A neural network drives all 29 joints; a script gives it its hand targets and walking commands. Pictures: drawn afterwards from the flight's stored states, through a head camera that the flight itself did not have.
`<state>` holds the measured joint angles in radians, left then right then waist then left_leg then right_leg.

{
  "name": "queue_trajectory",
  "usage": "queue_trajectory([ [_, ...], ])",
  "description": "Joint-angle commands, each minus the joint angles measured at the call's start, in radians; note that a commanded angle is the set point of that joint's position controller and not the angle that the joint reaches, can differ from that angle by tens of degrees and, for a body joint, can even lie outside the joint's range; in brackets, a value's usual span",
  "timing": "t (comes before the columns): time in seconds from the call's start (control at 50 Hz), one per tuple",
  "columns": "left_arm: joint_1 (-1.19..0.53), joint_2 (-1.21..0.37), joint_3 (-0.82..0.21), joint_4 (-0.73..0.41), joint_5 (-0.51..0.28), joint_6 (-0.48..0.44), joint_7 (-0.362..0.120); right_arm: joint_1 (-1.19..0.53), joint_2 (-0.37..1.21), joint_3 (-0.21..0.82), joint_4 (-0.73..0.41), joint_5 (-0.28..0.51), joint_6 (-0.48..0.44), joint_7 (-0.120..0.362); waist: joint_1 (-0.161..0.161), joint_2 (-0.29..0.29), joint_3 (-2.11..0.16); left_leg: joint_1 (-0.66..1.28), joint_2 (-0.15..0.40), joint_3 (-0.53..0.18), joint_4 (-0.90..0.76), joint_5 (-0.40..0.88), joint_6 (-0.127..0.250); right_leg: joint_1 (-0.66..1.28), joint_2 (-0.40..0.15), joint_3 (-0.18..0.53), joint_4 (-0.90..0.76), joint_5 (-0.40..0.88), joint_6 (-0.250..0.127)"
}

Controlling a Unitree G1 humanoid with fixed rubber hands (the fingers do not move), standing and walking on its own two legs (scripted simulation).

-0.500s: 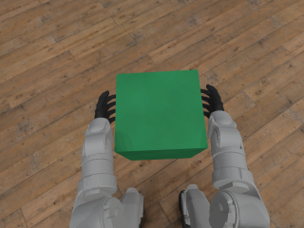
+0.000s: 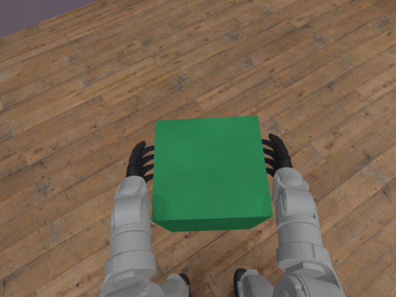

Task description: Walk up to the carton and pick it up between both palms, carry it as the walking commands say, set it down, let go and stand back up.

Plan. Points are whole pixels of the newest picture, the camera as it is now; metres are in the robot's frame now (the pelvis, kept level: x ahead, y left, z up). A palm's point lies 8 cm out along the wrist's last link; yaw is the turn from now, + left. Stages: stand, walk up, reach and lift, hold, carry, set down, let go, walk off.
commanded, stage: reach and lift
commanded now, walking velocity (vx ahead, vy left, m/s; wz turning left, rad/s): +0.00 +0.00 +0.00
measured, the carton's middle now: (208, 181) +0.37 +0.00 -0.10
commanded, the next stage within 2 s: hold in 1.84 s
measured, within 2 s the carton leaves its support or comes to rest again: neither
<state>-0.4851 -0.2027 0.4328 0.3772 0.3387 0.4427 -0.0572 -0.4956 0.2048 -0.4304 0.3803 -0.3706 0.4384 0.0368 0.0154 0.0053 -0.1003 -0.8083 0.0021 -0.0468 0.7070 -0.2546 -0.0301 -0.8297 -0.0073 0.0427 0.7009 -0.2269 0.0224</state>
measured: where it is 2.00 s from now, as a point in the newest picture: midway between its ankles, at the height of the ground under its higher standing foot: outside the picture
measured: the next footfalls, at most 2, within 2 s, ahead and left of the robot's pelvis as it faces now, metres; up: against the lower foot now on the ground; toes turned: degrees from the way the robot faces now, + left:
none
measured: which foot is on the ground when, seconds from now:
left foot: down 0.00-1.00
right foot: down 0.00-1.00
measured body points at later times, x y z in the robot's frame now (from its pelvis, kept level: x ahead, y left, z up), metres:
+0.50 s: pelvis +0.01 +0.00 +0.04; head +0.05 +0.00 +0.48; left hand +0.35 +0.15 +0.04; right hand +0.35 -0.15 +0.04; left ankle +0.04 +0.14 -0.71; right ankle +0.05 -0.13 -0.71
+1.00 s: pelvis +0.02 +0.00 +0.04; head -0.01 +0.00 +0.49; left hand +0.33 +0.15 +0.08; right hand +0.33 -0.15 +0.08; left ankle +0.04 +0.14 -0.71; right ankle +0.05 -0.13 -0.71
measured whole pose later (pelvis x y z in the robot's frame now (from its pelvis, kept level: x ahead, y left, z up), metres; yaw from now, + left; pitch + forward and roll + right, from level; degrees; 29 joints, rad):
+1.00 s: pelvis +0.02 +0.00 +0.04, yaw +0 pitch -7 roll +0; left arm -0.32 -0.17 0.25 0.26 0.30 0.74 -0.02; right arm -0.32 0.17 -0.27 0.26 -0.32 0.74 0.01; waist 0.01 0.01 0.04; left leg -0.04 0.01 -0.05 0.34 -0.18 -0.03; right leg -0.06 -0.01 0.03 0.34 -0.16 0.02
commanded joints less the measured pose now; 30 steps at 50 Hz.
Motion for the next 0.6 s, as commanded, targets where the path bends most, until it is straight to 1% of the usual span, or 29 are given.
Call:
queue_trajectory([
  [0.0, -0.524, -0.924, -0.626, 0.060, -0.188, -0.021, -0.271, -0.493, 0.940, 0.622, 0.086, 0.186, -0.016, 0.278, 0.000, -0.013, -0.590, 0.319, -0.132, 0.026, -0.101, 0.249, 0.016, 0.428, 0.131, -0.018, -0.081, 0.237, -0.018],
  [0.18, -0.463, -0.926, -0.663, 0.028, -0.195, 0.000, -0.255, -0.440, 0.925, 0.654, 0.041, 0.199, 0.002, 0.269, -0.001, -0.007, -0.515, 0.460, -0.125, 0.015, -0.199, 0.268, 0.015, 0.548, 0.128, -0.010, -0.175, 0.256, -0.022],
  [0.26, -0.434, -0.925, -0.663, 0.024, -0.199, 0.016, -0.247, -0.415, 0.921, 0.654, 0.032, 0.209, 0.018, 0.267, -0.003, -0.004, -0.475, 0.516, -0.121, 0.010, -0.240, 0.265, 0.016, 0.599, 0.125, -0.007, -0.217, 0.256, -0.023],
  [0.4, -0.391, -0.918, -0.656, 0.010, -0.205, 0.055, -0.235, -0.382, 0.915, 0.655, 0.012, 0.229, 0.059, 0.264, 0.005, -0.006, -0.393, 0.605, -0.116, 0.007, -0.312, 0.255, 0.018, 0.694, 0.120, 0.000, -0.294, 0.247, -0.024],
  [0.58, -0.369, -0.912, -0.668, -0.027, -0.234, 0.125, -0.226, -0.366, 0.905, 0.662, -0.024, 0.263, 0.131, 0.253, -0.001, -0.014, -0.258, 0.689, -0.115, 0.006, -0.372, 0.204, 0.019, 0.772, 0.114, 0.005, -0.356, 0.198, -0.019],
])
